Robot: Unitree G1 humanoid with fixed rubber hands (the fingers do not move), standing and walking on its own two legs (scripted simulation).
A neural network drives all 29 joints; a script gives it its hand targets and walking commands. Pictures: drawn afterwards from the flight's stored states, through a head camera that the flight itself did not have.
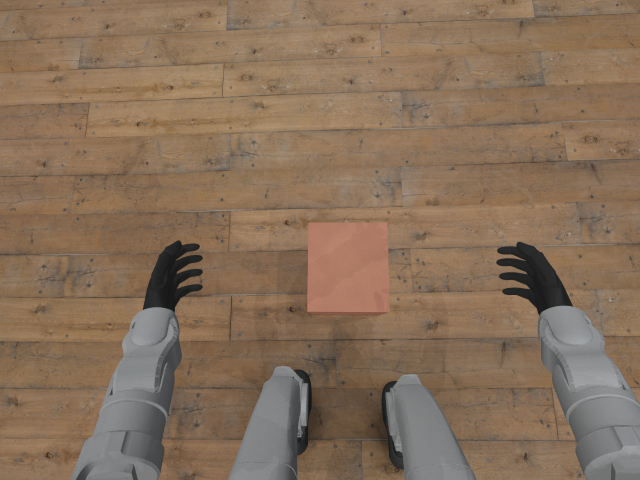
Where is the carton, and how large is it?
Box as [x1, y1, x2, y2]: [307, 222, 389, 315]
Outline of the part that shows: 386,222 308,223 307,311 313,314 378,315 389,311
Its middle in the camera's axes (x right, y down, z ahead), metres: +0.07 +0.08 +0.98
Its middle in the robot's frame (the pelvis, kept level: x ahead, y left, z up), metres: +0.41 -0.01 -0.58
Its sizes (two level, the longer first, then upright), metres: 0.201 0.179 0.233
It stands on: the floor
